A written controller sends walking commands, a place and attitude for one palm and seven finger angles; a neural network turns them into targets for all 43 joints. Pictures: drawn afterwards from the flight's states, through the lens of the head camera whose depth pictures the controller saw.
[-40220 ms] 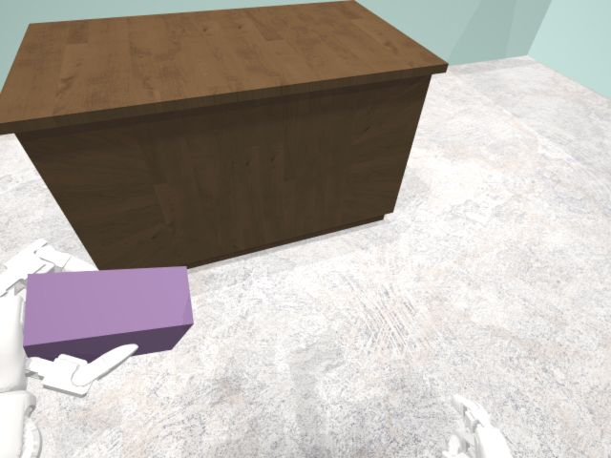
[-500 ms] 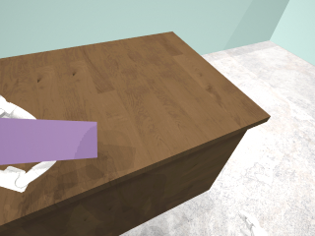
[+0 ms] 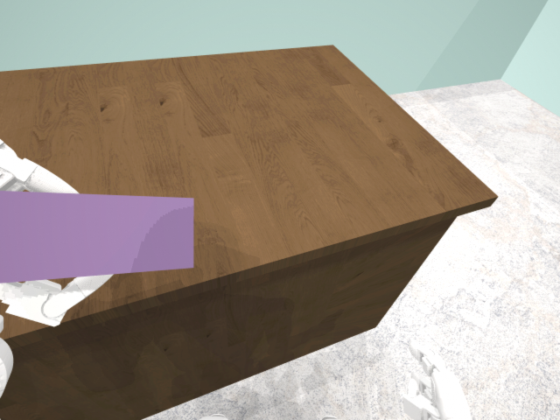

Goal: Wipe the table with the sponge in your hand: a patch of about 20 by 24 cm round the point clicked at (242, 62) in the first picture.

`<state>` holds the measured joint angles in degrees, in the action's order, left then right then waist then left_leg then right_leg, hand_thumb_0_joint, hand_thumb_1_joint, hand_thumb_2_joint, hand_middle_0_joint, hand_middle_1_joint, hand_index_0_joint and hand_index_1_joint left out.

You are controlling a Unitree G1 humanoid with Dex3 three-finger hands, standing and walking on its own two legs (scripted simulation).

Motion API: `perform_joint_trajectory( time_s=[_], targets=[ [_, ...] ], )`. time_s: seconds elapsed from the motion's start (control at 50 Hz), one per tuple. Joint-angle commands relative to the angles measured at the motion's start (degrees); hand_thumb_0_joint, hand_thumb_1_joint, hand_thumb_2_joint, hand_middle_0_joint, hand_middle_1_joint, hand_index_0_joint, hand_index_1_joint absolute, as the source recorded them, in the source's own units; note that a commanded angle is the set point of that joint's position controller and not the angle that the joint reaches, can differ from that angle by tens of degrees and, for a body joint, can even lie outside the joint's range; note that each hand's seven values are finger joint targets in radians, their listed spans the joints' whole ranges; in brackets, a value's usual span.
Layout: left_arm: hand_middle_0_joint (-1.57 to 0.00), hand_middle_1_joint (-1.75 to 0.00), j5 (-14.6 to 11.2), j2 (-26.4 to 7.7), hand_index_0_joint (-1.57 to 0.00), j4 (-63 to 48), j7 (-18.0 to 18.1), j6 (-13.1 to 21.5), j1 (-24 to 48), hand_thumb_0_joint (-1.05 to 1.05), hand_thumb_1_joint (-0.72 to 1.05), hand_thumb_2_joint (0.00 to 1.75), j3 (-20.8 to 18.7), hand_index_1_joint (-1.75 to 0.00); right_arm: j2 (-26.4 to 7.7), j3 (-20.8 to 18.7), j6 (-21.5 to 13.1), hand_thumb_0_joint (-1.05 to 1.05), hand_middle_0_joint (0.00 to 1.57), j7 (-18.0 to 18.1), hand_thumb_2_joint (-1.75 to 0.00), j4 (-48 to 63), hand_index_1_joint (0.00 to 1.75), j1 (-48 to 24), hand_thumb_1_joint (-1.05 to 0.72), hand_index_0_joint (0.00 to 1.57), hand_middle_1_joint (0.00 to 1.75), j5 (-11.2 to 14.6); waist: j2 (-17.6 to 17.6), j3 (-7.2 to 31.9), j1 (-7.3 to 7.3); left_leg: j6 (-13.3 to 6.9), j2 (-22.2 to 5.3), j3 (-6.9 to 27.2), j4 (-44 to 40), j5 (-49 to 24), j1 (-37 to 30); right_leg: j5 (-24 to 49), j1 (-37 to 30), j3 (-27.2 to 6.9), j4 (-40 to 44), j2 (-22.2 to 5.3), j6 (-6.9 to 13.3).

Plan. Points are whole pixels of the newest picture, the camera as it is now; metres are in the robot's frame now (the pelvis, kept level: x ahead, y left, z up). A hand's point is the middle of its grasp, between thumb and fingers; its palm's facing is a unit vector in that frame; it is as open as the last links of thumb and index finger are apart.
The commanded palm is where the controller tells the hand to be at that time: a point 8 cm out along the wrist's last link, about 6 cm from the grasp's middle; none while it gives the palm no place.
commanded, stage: step back with the hand held close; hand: left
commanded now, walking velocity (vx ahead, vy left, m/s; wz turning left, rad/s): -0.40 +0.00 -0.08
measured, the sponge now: (128, 233) +0.24 +0.17 +0.22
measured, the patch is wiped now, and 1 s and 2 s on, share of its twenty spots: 0.95 0.95 0.95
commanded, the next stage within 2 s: stop stepping back and stand still in 0.40 s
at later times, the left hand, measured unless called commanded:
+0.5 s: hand out of the picture +0.10 +0.21 +0.24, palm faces +0.34 -0.87 -0.36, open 9.8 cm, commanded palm +0.04 +0.27 +0.26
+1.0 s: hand out of the picture -0.05 +0.21 +0.25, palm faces +0.43 -0.85 -0.31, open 9.9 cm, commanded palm -0.10 +0.24 +0.26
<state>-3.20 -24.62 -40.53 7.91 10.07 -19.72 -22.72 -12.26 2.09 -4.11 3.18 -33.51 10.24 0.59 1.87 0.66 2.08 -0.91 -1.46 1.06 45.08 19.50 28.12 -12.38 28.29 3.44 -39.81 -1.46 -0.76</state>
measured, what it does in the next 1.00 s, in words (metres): walks backwards: right foot, then left foot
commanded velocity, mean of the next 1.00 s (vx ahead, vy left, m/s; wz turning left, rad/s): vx -0.02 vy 0.01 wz -0.01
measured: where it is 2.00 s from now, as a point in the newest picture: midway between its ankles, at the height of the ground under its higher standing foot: outside the picture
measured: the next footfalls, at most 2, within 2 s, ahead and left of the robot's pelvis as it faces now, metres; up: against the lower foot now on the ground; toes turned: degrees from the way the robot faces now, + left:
right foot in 0.26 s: +0.01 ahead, -0.16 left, +0.00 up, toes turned -4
left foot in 0.48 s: -0.06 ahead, +0.12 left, +0.00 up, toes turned +1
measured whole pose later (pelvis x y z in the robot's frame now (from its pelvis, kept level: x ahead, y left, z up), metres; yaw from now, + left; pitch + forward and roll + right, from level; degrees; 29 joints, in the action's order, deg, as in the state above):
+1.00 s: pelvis -0.29 -0.02 -0.01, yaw -5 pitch -1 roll +2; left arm -3.0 -26.1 -30.5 7.1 7.3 -16.2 -26.4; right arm -9.6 2.2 -6.3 2.8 -36.5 13.8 2.3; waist 4.1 6.1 1.4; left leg -1.9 -0.3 -5.9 47.3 26.1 20.7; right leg -25.0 36.9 0.1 -67.7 -0.1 0.1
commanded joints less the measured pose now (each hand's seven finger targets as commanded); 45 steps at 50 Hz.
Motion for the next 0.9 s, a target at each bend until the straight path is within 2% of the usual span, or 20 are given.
perform_joint_trajectory(
  time_s=[0.0, 0.08, 0.2, 0.24, 0.26, 0.28, 0.32, 0.42, 0.46, 0.48, 0.52, 0.58, 0.66, 0.68, 0.7, 0.72, 0.74, 0.8, 0.86, 0.88],
  targets=[
    [-1.2, -1.6, -0.7, -11.53, -1.2, -14.4, 2.21, 4.25, 4.65, 0.0, 0.1, 1.3, -11.32, -1.6, -7.52, -4.52, -3.76, 0.0, 0.2, 0.51, -0.9, 10.55, 0.3, -4.16, -0.9, 0.2, 0.3, -0.57, -22.38, 9.78, -0.51, -7.05, -18.94, 21.24, -27.35, -1.1, -4.95, -16.94, 1.95, -5.35, -19.34, 1.4, -0.49],
    [-1.2, -1.6, -0.38, -10.14, -1.2, -10.06, 2.42, 4.21, 8.26, 0.0, 0.1, 1.3, -10.94, -1.6, -7.08, -5.6, -6.94, 0.0, 0.2, -0.31, -0.9, 6.49, 0.3, -0.32, -0.9, 0.2, 0.3, -0.54, -10.6, 12.41, -0.93, -8.14, -17.09, 14.6, -17.64, -33.89, -20.27, -17.74, 8.43, -7.54, -21.14, 1.54, -1.46],
    [-1.2, -1.6, -0.01, -7.38, -1.2, -7.56, 0.33, 4.3, 5.88, 0.0, 0.1, 1.3, -6.57, -1.6, -7.88, -3.68, -7.67, 0.0, 0.2, -1.0, -0.9, 8.86, 0.3, -4.15, -0.9, 0.2, 0.3, 0.28, -14.65, 8.33, -2.39, -2.61, -12.24, 9.18, -15.97, -7.02, -5.74, -0.32, -13.24, -2.69, 9.89, 1.5, -0.72],
    [-1.2, -1.6, 0.05, -9.82, -1.2, -7.64, 0.17, 5.46, 5.08, 0.0, 0.1, 1.3, -8.19, -1.6, -6.89, -3.36, -7.32, 0.0, 0.2, -1.08, -0.9, 9.4, 0.3, -4.16, -0.9, 0.2, 0.3, 0.42, -1.19, 6.34, -2.54, 0.31, -6.23, 3.14, -0.37, 6.75, -0.05, 10.48, -12.6, -6.4, 18.63, -5.24, 2.98],
    [-1.2, -1.6, -0.3, -11.42, -1.2, -8.72, 0.45, 5.38, 3.63, 0.0, 0.1, 1.3, -8.83, -1.6, -5.94, -4.51, -7.11, 0.0, 0.2, -0.57, -0.9, 9.1, 0.3, -2.41, -0.9, 0.2, 0.3, 1.15, 12.88, 9.94, -2.23, 3.56, 1.04, -2.02, 15.66, 10.32, 0.76, 14.3, -10.39, -15.47, 20.32, -15.07, 8.64],
    [-1.2, -1.6, -0.98, -10.98, -1.2, -8.76, 0.17, 4.61, 0.66, 0.0, 0.1, 1.3, -8.63, -1.6, -5.95, -5.47, -6.4, 0.0, 0.2, -0.2, -0.9, 8.92, 0.3, -4.01, -0.9, 0.2, 0.3, 2.0, 15.41, 11.17, -2.75, 3.57, 0.46, 0.91, 30.63, 9.89, -0.74, 19.4, -5.22, -19.2, 21.17, -20.77, 12.04],
    [-1.2, -1.6, -1.59, -10.86, -1.2, -10.86, -0.03, 3.87, -0.59, 0.0, 0.1, 1.3, -9.65, -1.6, -2.42, -2.68, -4.61, 0.0, 0.2, -0.38, -0.9, 9.51, 0.3, -5.52, -0.9, 0.2, 0.3, 1.12, 6.83, 10.51, -0.72, 3.54, -2.04, 2.33, 32.23, 7.57, -0.73, 23.2, -2.94, -13.9, 14.99, -17.96, 10.29],
    [-1.2, -1.6, -2.08, -11.01, -1.2, -9.43, 1.47, 4.29, 3.06, 0.0, 0.1, 1.3, -10.65, -1.6, -6.39, -4.39, -4.28, 0.0, 0.2, 1.27, -0.9, 9.17, 0.3, -2.85, -0.9, 0.2, 0.3, 1.05, -0.88, 9.18, 0.39, 0.81, -3.63, -1.19, -15.15, -0.86, -12.82, 14.42, -1.25, -10.23, 1.42, -10.75, 3.88],
    [-1.2, -1.6, -2.64, -11.06, -1.2, -9.1, 2.31, 5.01, 4.54, 0.0, 0.1, 1.3, -11.43, -1.6, -8.69, -6.15, -5.88, 0.0, 0.2, 1.43, -0.9, 9.33, 0.3, -2.64, -0.9, 0.2, 0.3, 0.66, -18.34, 6.51, 0.04, -6.63, -20.74, 15.01, -25.92, -20.35, -16.89, -16.24, 10.55, -4.43, -18.7, 2.06, -1.06],
    [-1.2, -1.6, -2.56, -10.36, -1.2, -7.93, 2.39, 5.0, 5.37, 0.0, 0.1, 1.3, -10.62, -1.6, -7.42, -5.79, -6.52, 0.0, 0.2, 0.92, -0.9, 8.3, 0.3, -0.74, -0.9, 0.2, 0.3, 0.33, -17.75, 9.14, 0.96, -8.54, -22.46, 17.67, -22.39, -26.42, -14.89, -20.16, 10.53, -8.66, -30.09, 2.0, -0.93],
    [-1.2, -1.6, -1.2, -11.7, -1.2, -8.92, 2.18, 4.25, 9.13, 0.0, 0.1, 1.3, -11.83, -1.6, -7.91, -6.57, -7.47, 0.0, 0.2, -0.26, -0.9, 6.4, 0.3, -0.18, -0.9, 0.2, 0.3, 0.67, -16.2, 9.39, 0.19, -9.33, -18.3, 13.91, -18.57, -23.72, -12.5, -15.24, 8.89, -11.2, -34.87, 1.16, -1.64],
    [-1.2, -1.6, -0.6, -8.6, -1.2, -8.95, 1.86, 2.97, 9.41, 0.0, 0.1, 1.3, -7.84, -1.6, -7.53, -5.23, -7.85, 0.0, 0.2, -1.23, -0.9, 6.83, 0.3, -3.15, -0.9, 0.2, 0.3, 1.36, -15.1, 3.77, -0.8, -6.09, -14.46, 10.53, -23.28, 12.01, 0.07, -10.97, -1.91, -5.77, -19.21, -0.12, -0.67],
    [-1.2, -1.6, 0.61, -8.21, -1.2, -4.25, 0.39, 1.2, 8.18, 0.0, 0.1, 1.3, -6.17, -1.6, -8.03, -3.62, -5.4, 0.0, 0.2, -0.85, -0.9, 8.45, 0.3, -4.38, -0.9, 0.2, 0.3, 0.84, -11.63, 4.24, -2.29, -1.87, -6.24, 2.3, -11.32, 20.68, 7.76, -5.12, -19.6, 2.8, 5.03, 3.65, 0.97],
    [-1.2, -1.6, 0.63, -9.08, -1.2, -4.38, -0.25, 1.46, 9.74, 0.0, 0.1, 1.3, -6.07, -1.6, -7.41, -3.65, -4.73, 0.0, 0.2, -0.88, -0.9, 8.87, 0.3, -4.11, -0.9, 0.2, 0.3, 0.92, -4.11, 4.29, -2.37, -0.81, -1.37, -2.89, 1.66, 18.35, 5.97, -3.39, -16.81, 0.42, 13.86, 0.38, 2.85],
    [-1.2, -1.6, 0.57, -10.97, -1.2, -3.83, -0.53, 2.01, 10.99, 0.0, 0.1, 1.3, -7.03, -1.6, -6.71, -3.59, -4.3, 0.0, 0.2, -0.81, -0.9, 8.62, 0.3, -4.36, -0.9, 0.2, 0.3, 1.14, 6.61, 3.05, -2.01, 0.24, 2.94, -4.46, 24.31, 10.99, 4.47, 1.03, -9.42, -11.98, 21.59, -8.19, 7.6],
    [-1.2, -1.6, -0.45, -8.93, -1.2, -0.6, -1.11, 0.99, 11.56, 0.0, 0.1, 1.3, -4.75, -1.6, -6.87, -3.96, -4.27, 0.0, 0.2, -0.8, -0.9, 6.46, 0.3, -3.26, -0.9, 0.2, 0.3, 2.3, 15.61, 4.13, -0.66, 0.84, 2.54, 0.51, 39.48, 5.09, 1.67, -8.0, 1.21, -24.61, 25.95, -16.22, 11.4],
    [-1.2, -1.6, -0.69, -8.88, -1.2, -2.74, -1.94, 0.7, 15.78, 0.0, 0.1, 1.3, -3.66, -1.6, -7.27, -4.07, -3.6, 0.0, 0.2, -1.13, -0.9, 5.45, 0.3, -4.16, -0.9, 0.2, 0.3, 2.2, 15.73, 1.1, 0.17, 0.92, 0.57, 4.67, 45.08, 0.86, -1.27, -14.19, 11.65, -25.11, 27.01, -16.23, 11.64],
    [-1.2, -1.6, -0.84, -10.72, -1.2, -1.17, -1.69, -0.54, 15.19, 0.0, 0.1, 1.3, -6.02, -1.6, -4.43, -2.01, -0.95, 0.0, 0.2, -0.82, -0.9, 4.13, 0.3, -5.52, -0.9, 0.2, 0.3, 1.99, 0.36, 1.31, 1.05, -1.58, -3.72, 1.96, 25.05, 2.06, -8.76, -16.44, 18.68, -10.62, 18.69, -12.39, 7.9],
    [-1.2, -1.6, -1.03, -9.86, -1.2, -0.55, -0.37, -0.96, 12.33, 0.0, 0.1, 1.3, -6.21, -1.6, -5.86, -2.1, -2.84, 0.0, 0.2, 0.97, -0.9, 5.34, 0.3, -3.46, -0.9, 0.2, 0.3, 2.2, -7.17, 4.97, -0.01, -3.84, -1.97, -1.36, -12.55, 7.58, -15.76, -18.89, 10.82, -6.91, 3.67, -6.09, 5.51],
    [-1.2, -1.6, -1.1, -11.08, -1.2, -2.85, 0.01, -0.3, 13.14, 0.0, 0.1, 1.3, -7.5, -1.6, -7.36, -2.22, -3.55, 0.0, 0.2, 1.21, -0.9, 6.91, 0.3, -2.49, -0.9, 0.2, 0.3, 1.6, -18.15, 6.53, -0.42, -6.43, -6.5, 7.17, -25.41, 14.61, -15.32, -19.26, 9.93, -3.1, -12.8, 1.01, 3.57]
  ],
)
